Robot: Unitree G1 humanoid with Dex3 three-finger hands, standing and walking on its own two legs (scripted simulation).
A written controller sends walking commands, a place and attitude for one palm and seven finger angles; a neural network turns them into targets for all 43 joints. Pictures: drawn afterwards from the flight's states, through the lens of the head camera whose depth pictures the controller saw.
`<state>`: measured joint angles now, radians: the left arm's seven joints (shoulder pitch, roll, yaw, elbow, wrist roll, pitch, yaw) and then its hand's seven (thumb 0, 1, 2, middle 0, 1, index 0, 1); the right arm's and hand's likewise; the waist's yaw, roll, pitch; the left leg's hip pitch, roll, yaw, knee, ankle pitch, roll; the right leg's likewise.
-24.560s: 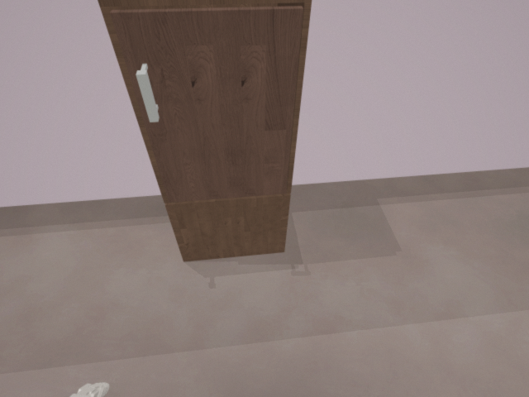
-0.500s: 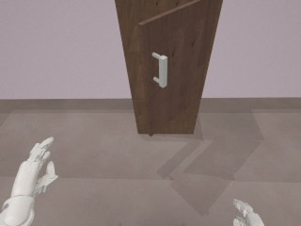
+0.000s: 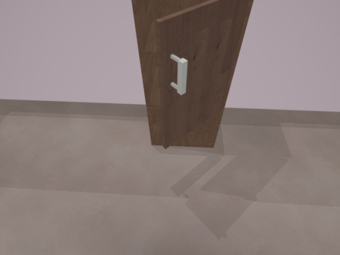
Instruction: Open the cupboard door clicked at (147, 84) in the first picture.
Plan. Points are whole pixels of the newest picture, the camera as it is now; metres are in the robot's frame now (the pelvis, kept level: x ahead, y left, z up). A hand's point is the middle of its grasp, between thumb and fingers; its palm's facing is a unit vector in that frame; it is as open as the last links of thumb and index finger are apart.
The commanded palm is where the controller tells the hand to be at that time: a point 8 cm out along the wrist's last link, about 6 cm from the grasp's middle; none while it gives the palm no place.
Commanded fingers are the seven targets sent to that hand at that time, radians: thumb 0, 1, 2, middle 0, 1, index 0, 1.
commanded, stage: let the arm hang, fingers relaxed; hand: left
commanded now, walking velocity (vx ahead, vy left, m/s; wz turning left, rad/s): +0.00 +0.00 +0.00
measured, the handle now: (177, 74) +0.63 +0.02 +0.07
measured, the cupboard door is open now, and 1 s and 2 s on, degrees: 44 44 44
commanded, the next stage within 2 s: look to check the result in 0.50 s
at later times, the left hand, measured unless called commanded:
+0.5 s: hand out of the picture +0.11 +0.22 -0.15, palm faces -0.03 -0.95 -0.30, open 7.4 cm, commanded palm none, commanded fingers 0.00 0.90 0.90 -0.20 -0.30 -0.20 -0.30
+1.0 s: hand out of the picture +0.11 +0.23 -0.15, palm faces -0.02 -0.94 -0.33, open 7.4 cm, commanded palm none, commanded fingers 0.00 0.90 0.90 -0.20 -0.30 -0.20 -0.30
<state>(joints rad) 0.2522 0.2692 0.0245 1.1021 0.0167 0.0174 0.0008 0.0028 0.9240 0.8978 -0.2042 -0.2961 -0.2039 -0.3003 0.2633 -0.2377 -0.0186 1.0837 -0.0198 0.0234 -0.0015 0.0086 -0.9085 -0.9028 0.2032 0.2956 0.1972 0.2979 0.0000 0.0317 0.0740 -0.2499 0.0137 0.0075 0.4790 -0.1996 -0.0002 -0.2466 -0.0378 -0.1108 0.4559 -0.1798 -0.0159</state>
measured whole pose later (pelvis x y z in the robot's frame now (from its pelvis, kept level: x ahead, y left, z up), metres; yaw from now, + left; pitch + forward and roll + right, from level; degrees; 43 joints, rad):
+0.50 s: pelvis +0.02 +0.00 +0.01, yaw -1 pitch -2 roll +0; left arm 0.09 0.28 0.02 1.12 0.02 -0.02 0.00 0.00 0.91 0.90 -0.20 -0.30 -0.20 -0.30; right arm 0.14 -0.30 -0.02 1.12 -0.02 -0.01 0.00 0.01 -0.91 -0.90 0.20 0.30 0.20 0.30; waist -0.01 0.02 0.06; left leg -0.15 0.01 0.02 0.35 -0.17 0.00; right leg -0.17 -0.04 -0.10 0.37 -0.17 -0.01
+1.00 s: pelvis +0.05 -0.01 +0.01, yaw +0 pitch -1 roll +0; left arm 0.11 0.30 0.01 1.14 0.01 -0.02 0.00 0.00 0.91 0.90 -0.20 -0.30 -0.20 -0.30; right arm 0.11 -0.31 -0.01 1.13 -0.02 0.00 -0.01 0.01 -0.91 -0.90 0.20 0.30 0.20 0.30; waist 0.00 0.03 0.07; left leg -0.11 0.02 0.01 0.30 -0.18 -0.02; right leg -0.13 -0.02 -0.11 0.32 -0.18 -0.02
